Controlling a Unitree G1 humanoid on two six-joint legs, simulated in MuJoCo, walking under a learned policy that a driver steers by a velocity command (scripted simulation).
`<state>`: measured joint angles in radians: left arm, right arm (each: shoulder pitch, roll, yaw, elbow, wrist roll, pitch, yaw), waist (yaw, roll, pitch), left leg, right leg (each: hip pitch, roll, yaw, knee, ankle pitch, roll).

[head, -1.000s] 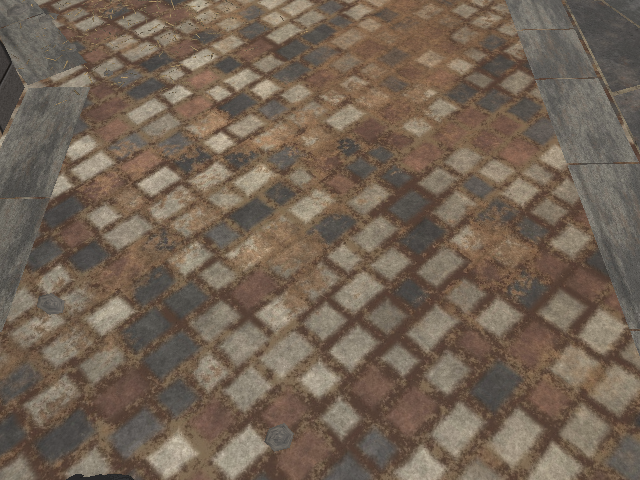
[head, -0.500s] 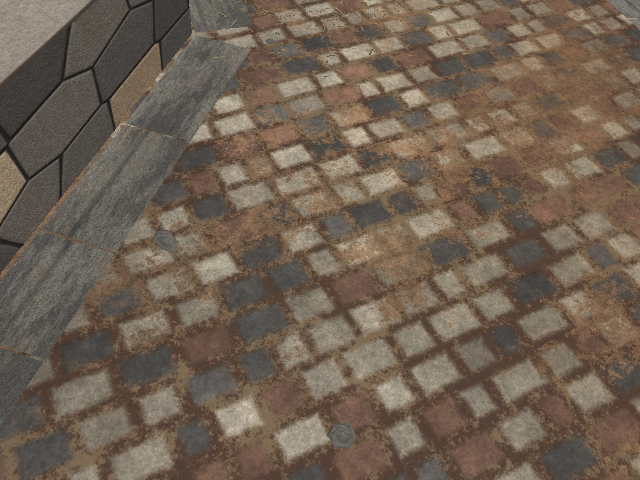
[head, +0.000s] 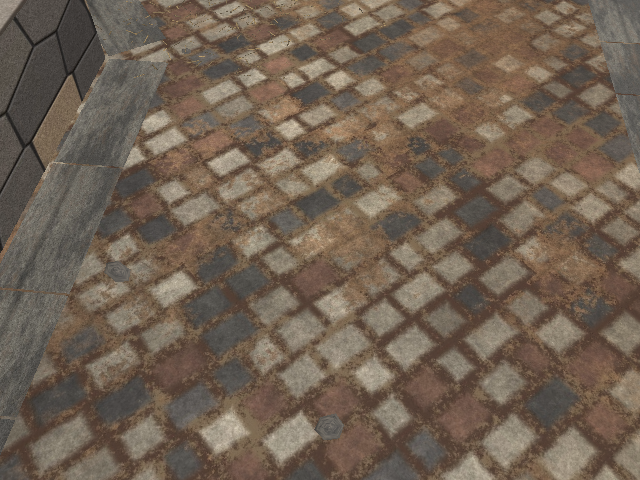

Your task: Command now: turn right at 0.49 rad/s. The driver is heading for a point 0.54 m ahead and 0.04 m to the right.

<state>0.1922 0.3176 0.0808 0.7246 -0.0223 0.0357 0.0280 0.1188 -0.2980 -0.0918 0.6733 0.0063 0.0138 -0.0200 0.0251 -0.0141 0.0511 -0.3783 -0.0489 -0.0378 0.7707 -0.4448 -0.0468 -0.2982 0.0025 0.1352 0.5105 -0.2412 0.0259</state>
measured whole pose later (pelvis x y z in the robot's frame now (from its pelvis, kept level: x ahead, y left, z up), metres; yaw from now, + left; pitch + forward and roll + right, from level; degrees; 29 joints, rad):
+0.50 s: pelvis -0.01 +0.00 +0.00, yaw -17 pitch +1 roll +0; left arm 0.13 0.29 0.07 0.63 -0.02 0.07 -0.01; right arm 0.19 -0.29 -0.08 0.68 0.01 0.01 -0.02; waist -0.03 0.00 0.06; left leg -0.22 0.08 0.18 0.46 -0.26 0.00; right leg -0.35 -0.04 -0.02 0.68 -0.36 0.06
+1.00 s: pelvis +0.06 -0.03 +0.01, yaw -9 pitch +2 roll -1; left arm 0.31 0.28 0.08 0.80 0.00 -0.06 0.01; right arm 0.21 -0.28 -0.07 0.73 0.02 -0.01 0.02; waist 0.05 0.02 0.00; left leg -0.59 0.10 -0.02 0.77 -0.14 -0.03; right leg 0.02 -0.02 -0.19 0.21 -0.26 0.00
